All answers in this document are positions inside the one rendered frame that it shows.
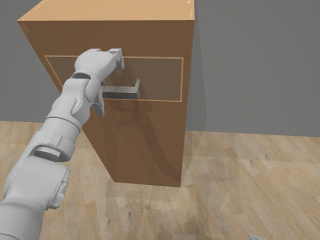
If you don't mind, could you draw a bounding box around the robot left forearm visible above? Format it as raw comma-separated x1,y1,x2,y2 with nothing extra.
3,70,101,199

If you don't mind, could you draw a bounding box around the drawer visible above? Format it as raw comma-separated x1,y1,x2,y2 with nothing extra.
46,55,183,101

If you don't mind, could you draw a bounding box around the left robot upper arm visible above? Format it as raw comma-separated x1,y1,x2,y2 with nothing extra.
0,155,71,240

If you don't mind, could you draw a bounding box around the cabinet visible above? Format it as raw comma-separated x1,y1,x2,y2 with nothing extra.
17,0,195,188

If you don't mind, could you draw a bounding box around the handle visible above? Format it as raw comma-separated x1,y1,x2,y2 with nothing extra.
101,79,141,100

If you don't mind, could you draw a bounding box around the robot left hand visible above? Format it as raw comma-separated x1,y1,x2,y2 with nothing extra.
74,48,125,117

